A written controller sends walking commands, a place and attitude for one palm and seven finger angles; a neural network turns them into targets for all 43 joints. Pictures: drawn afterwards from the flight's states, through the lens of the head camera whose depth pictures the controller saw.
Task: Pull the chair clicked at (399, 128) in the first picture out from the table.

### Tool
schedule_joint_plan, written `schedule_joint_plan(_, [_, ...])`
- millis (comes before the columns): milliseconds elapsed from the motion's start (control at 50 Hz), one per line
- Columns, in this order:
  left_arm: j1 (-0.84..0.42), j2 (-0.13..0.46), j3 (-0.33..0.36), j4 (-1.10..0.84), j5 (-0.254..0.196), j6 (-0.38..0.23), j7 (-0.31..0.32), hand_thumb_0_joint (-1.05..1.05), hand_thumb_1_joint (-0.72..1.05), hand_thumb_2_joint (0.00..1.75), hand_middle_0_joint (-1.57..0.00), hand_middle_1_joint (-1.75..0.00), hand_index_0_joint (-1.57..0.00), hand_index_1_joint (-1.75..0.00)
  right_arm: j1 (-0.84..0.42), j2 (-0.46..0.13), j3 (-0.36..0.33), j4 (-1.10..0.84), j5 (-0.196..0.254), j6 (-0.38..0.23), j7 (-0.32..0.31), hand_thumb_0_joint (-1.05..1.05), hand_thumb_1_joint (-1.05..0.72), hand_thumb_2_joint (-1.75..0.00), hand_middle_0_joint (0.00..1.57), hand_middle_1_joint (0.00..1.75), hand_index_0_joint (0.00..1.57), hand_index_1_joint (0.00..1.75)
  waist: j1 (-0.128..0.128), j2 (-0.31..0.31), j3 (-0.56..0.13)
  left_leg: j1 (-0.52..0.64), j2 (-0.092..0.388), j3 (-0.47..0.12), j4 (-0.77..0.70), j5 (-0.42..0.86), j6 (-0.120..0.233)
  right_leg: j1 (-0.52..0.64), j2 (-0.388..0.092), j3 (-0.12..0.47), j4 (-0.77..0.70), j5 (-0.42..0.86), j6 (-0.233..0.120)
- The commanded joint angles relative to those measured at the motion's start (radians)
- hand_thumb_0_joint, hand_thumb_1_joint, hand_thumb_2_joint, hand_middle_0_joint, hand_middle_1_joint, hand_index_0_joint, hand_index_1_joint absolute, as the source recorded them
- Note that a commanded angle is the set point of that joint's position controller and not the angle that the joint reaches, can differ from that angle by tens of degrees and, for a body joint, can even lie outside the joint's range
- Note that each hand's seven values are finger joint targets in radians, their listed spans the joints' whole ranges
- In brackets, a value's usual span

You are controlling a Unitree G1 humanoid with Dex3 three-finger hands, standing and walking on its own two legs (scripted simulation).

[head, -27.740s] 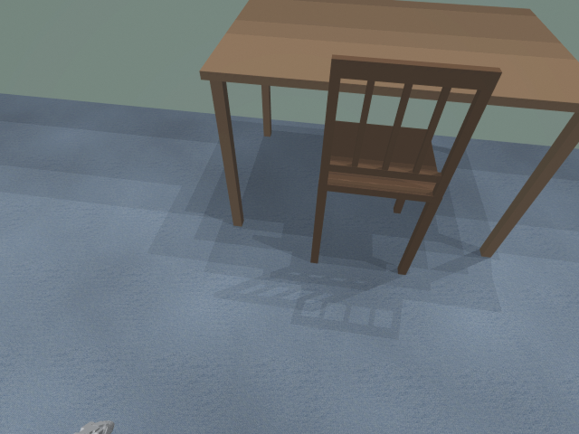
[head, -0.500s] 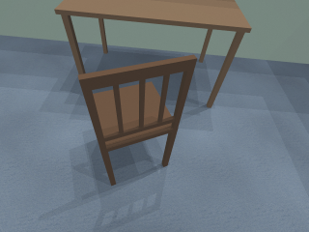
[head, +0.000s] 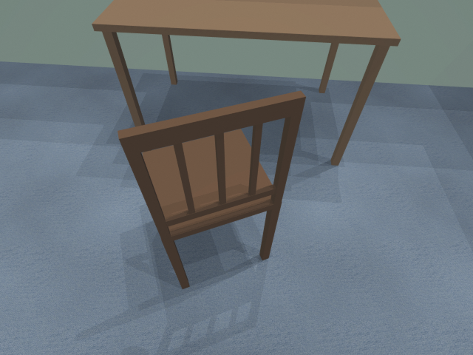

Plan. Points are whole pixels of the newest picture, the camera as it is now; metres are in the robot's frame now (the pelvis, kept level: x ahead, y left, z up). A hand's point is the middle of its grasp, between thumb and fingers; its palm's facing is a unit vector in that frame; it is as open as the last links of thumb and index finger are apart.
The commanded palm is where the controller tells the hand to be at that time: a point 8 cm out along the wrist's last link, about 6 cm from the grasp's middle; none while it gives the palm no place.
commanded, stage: let the arm hang, fingers relaxed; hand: left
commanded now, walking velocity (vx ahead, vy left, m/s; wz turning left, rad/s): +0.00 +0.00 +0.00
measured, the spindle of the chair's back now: (221, 171) +0.55 +0.08 -0.09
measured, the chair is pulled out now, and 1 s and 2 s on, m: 0.56 0.56 0.56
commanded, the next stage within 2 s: look to check the result in 0.34 s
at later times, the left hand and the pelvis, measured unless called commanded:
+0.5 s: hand out of the picture +0.01 +0.16 -0.18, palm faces +0.01 -0.98 -0.19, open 7.3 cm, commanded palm none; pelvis +0.00 -0.01 +0.00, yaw +0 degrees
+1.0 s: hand out of the picture +0.00 +0.16 -0.18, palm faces +0.02 -0.98 -0.17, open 7.4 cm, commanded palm none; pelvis +0.00 -0.01 +0.00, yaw +0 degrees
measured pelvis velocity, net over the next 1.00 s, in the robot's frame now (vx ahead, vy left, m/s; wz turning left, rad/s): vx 0.00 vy -0.01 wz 0.00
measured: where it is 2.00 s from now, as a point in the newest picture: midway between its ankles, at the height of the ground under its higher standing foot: outside the picture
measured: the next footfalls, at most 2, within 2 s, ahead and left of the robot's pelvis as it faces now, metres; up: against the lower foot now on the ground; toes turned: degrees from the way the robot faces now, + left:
none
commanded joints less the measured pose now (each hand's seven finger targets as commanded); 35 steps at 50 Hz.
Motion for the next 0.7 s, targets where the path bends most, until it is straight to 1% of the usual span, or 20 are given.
schedule_joint_plan(0, [0.063, 0.096, 0.022, -0.031, 0.000, -0.015, 0.005, 0.00, 0.90, 0.90, -0.20, -0.30, -0.20, -0.30, 0.094, -0.084, -0.014, -0.019, 0.005, -0.021, -0.001, 0.00, -0.90, -0.90, 0.20, 0.30, 0.20, 0.30, -0.001, -0.005, -0.022, -0.022, 0.090, -0.060, -0.076, 0.219, 0.037, 0.038, -0.072, 0.071, -0.069, 0.137, -0.055])
schedule_joint_plan(40, [0.068, 0.092, 0.023, -0.024, 0.000, -0.015, 0.005, 0.00, 0.90, 0.90, -0.20, -0.30, -0.20, -0.30, 0.086, -0.077, -0.013, -0.013, 0.006, -0.019, -0.003, 0.00, -0.90, -0.90, 0.20, 0.30, 0.20, 0.30, 0.003, 0.005, 0.002, -0.028, 0.090, -0.057, -0.077, 0.204, 0.038, 0.029, -0.067, 0.071, -0.081, 0.128, -0.056])
schedule_joint_plan(60, [0.068, 0.094, 0.024, -0.024, 0.001, -0.015, 0.005, 0.00, 0.90, 0.90, -0.20, -0.30, -0.20, -0.30, 0.086, -0.076, -0.014, -0.013, 0.005, -0.018, -0.003, 0.00, -0.90, -0.90, 0.20, 0.30, 0.20, 0.30, 0.001, 0.018, -0.001, -0.027, 0.089, -0.052, -0.078, 0.197, 0.035, 0.030, -0.070, 0.077, -0.081, 0.128, -0.056])
schedule_joint_plan(120, [0.064, 0.096, 0.024, -0.026, 0.000, -0.018, 0.005, 0.00, 0.90, 0.90, -0.20, -0.30, -0.20, -0.30, 0.093, -0.073, -0.015, -0.008, 0.006, -0.018, -0.003, 0.00, -0.90, -0.90, 0.20, 0.30, 0.20, 0.30, -0.001, -0.005, -0.015, -0.018, 0.088, -0.051, -0.072, 0.207, 0.033, 0.041, -0.072, 0.078, -0.080, 0.151, -0.058])
schedule_joint_plan(140, [0.060, 0.094, 0.024, -0.027, 0.000, -0.018, 0.005, 0.00, 0.90, 0.90, -0.20, -0.30, -0.20, -0.30, 0.096, -0.070, -0.015, -0.006, 0.007, -0.017, -0.003, 0.00, -0.90, -0.90, 0.20, 0.30, 0.20, 0.30, -0.001, -0.012, -0.001, -0.029, 0.090, -0.051, -0.077, 0.194, 0.035, 0.042, -0.066, 0.073, -0.086, 0.140, -0.059])
schedule_joint_plan(160, [0.060, 0.094, 0.023, -0.027, 0.000, -0.017, 0.005, 0.00, 0.90, 0.90, -0.20, -0.30, -0.20, -0.30, 0.093, -0.072, -0.016, -0.007, 0.006, -0.017, -0.003, 0.00, -0.90, -0.90, 0.20, 0.30, 0.20, 0.30, 0.000, 0.001, 0.003, -0.029, 0.089, -0.051, -0.077, 0.194, 0.034, 0.038, -0.070, 0.076, -0.085, 0.138, -0.059])
schedule_joint_plan(220, [0.060, 0.095, 0.026, -0.030, -0.001, -0.017, 0.005, 0.00, 0.90, 0.90, -0.20, -0.30, -0.20, -0.30, 0.097, -0.070, -0.016, -0.005, 0.006, -0.017, -0.002, 0.00, -0.90, -0.90, 0.20, 0.30, 0.20, 0.30, -0.001, 0.005, -0.006, -0.023, 0.088, -0.051, -0.079, 0.179, 0.032, 0.037, -0.069, 0.081, -0.088, 0.121, -0.059])
schedule_joint_plan(260, [0.060, 0.093, 0.026, -0.030, 0.000, -0.017, 0.005, 0.00, 0.90, 0.90, -0.20, -0.30, -0.20, -0.30, 0.098, -0.071, -0.018, -0.003, 0.006, -0.015, -0.003, 0.00, -0.90, -0.90, 0.20, 0.30, 0.20, 0.30, -0.002, -0.021, 0.006, -0.026, 0.089, -0.051, -0.081, 0.166, 0.033, 0.032, -0.066, 0.079, -0.094, 0.113, -0.059])
schedule_joint_plan(320, [0.062, 0.092, 0.026, -0.027, -0.001, -0.018, 0.005, 0.00, 0.90, 0.90, -0.20, -0.30, -0.20, -0.30, 0.099, -0.069, -0.017, 0.000, 0.006, -0.017, -0.003, 0.00, -0.90, -0.90, 0.20, 0.30, 0.20, 0.30, -0.003, 0.007, -0.008, -0.013, 0.090, -0.048, -0.080, 0.168, 0.031, 0.030, -0.068, 0.081, -0.094, 0.111, -0.059])
schedule_joint_plan(360, [0.062, 0.092, 0.027, -0.027, 0.000, -0.019, 0.005, 0.00, 0.90, 0.90, -0.20, -0.30, -0.20, -0.30, 0.105, -0.066, -0.017, 0.002, 0.007, -0.017, -0.004, 0.00, -0.90, -0.90, 0.20, 0.30, 0.20, 0.30, -0.004, -0.003, 0.005, -0.023, 0.092, -0.047, -0.080, 0.174, 0.033, 0.034, -0.067, 0.077, -0.095, 0.123, -0.060])
schedule_joint_plan(400, [0.066, 0.087, 0.026, -0.025, 0.000, -0.018, 0.005, 0.00, 0.90, 0.90, -0.20, -0.30, -0.20, -0.30, 0.102, -0.065, -0.018, 0.003, 0.006, -0.016, -0.004, 0.00, -0.90, -0.90, 0.20, 0.30, 0.20, 0.30, -0.003, -0.004, -0.002, -0.016, 0.092, -0.049, -0.083, 0.158, 0.031, 0.028, -0.065, 0.081, -0.096, 0.104, -0.060])
schedule_joint_plan(440, [0.067, 0.085, 0.027, -0.023, 0.000, -0.017, 0.004, 0.00, 0.90, 0.90, -0.20, -0.30, -0.20, -0.30, 0.105, -0.062, -0.017, 0.006, 0.008, -0.016, -0.004, 0.00, -0.90, -0.90, 0.20, 0.30, 0.20, 0.30, -0.002, -0.010, 0.018, -0.028, 0.093, -0.051, -0.089, 0.144, 0.036, 0.023, -0.061, 0.076, -0.103, 0.092, -0.060])
schedule_joint_plan(480, [0.071, 0.084, 0.026, -0.021, 0.000, -0.017, 0.004, 0.00, 0.90, 0.90, -0.20, -0.30, -0.20, -0.30, 0.104, -0.062, -0.017, 0.005, 0.007, -0.016, -0.004, 0.00, -0.90, -0.90, 0.20, 0.30, 0.20, 0.30, -0.003, 0.001, 0.019, -0.028, 0.090, -0.051, -0.087, 0.132, 0.033, 0.017, -0.064, 0.082, -0.104, 0.078, -0.060])
schedule_joint_plan(520, [0.070, 0.081, 0.027, -0.021, 0.000, -0.017, 0.004, 0.00, 0.90, 0.90, -0.20, -0.30, -0.20, -0.30, 0.107, -0.062, -0.017, 0.005, 0.007, -0.016, -0.004, 0.00, -0.90, -0.90, 0.20, 0.30, 0.20, 0.30, -0.004, -0.009, 0.013, -0.026, 0.091, -0.052, -0.089, 0.122, 0.033, 0.014, -0.063, 0.081, -0.103, 0.066, -0.060])
schedule_joint_plan(540, [0.071, 0.081, 0.026, -0.019, 0.000, -0.016, 0.004, 0.00, 0.90, 0.90, -0.20, -0.30, -0.20, -0.30, 0.107, -0.060, -0.017, 0.008, 0.008, -0.015, -0.004, 0.00, -0.90, -0.90, 0.20, 0.30, 0.20, 0.30, -0.002, 0.002, 0.030, -0.037, 0.090, -0.051, -0.092, 0.112, 0.036, 0.012, -0.060, 0.077, -0.110, 0.058, -0.061])
schedule_joint_plan(560, [0.075, 0.080, 0.026, -0.019, 0.001, -0.016, 0.004, 0.00, 0.90, 0.90, -0.20, -0.30, -0.20, -0.30, 0.106, -0.061, -0.017, 0.008, 0.006, -0.016, -0.004, 0.00, -0.90, -0.90, 0.20, 0.30, 0.20, 0.30, -0.003, 0.013, 0.022, -0.036, 0.091, -0.055, -0.092, 0.114, 0.034, 0.012, -0.060, 0.081, -0.104, 0.059, -0.060])
schedule_joint_plan(600, [0.081, 0.079, 0.028, -0.018, 0.001, -0.019, 0.004, 0.00, 0.90, 0.90, -0.20, -0.30, -0.20, -0.30, 0.109, -0.059, -0.017, 0.007, 0.007, -0.020, -0.005, 0.00, -0.90, -0.90, 0.20, 0.30, 0.20, 0.30, -0.002, 0.007, -0.013, -0.017, 0.091, -0.053, -0.083, 0.147, 0.035, 0.030, -0.065, 0.080, -0.097, 0.093, -0.061])
schedule_joint_plan(620, [0.080, 0.079, 0.027, -0.018, 0.000, -0.020, 0.004, 0.00, 0.90, 0.90, -0.20, -0.30, -0.20, -0.30, 0.111, -0.058, -0.017, 0.007, 0.008, -0.021, -0.005, 0.00, -0.90, -0.90, 0.20, 0.30, 0.20, 0.30, -0.003, -0.005, -0.017, -0.013, 0.092, -0.053, -0.081, 0.161, 0.035, 0.033, -0.066, 0.076, -0.092, 0.106, -0.060])
schedule_joint_plan(640, [0.080, 0.075, 0.026, -0.016, 0.001, -0.020, 0.004, 0.00, 0.90, 0.90, -0.20, -0.30, -0.20, -0.30, 0.108, -0.056, -0.017, 0.010, 0.009, -0.019, -0.006, 0.00, -0.90, -0.90, 0.20, 0.30, 0.20, 0.30, -0.002, -0.008, 0.003, -0.021, 0.091, -0.054, -0.082, 0.156, 0.037, 0.027, -0.063, 0.074, -0.099, 0.105, -0.061])
schedule_joint_plan(680, [0.083, 0.073, 0.026, -0.015, 0.001, -0.020, 0.005, 0.00, 0.90, 0.90, -0.20, -0.30, -0.20, -0.30, 0.107, -0.058, -0.018, 0.009, 0.008, -0.020, -0.007, 0.00, -0.90, -0.90, 0.20, 0.30, 0.20, 0.30, -0.003, -0.013, -0.001, -0.012, 0.092, -0.054, -0.080, 0.166, 0.036, 0.021, -0.066, 0.076, -0.093, 0.110, -0.061])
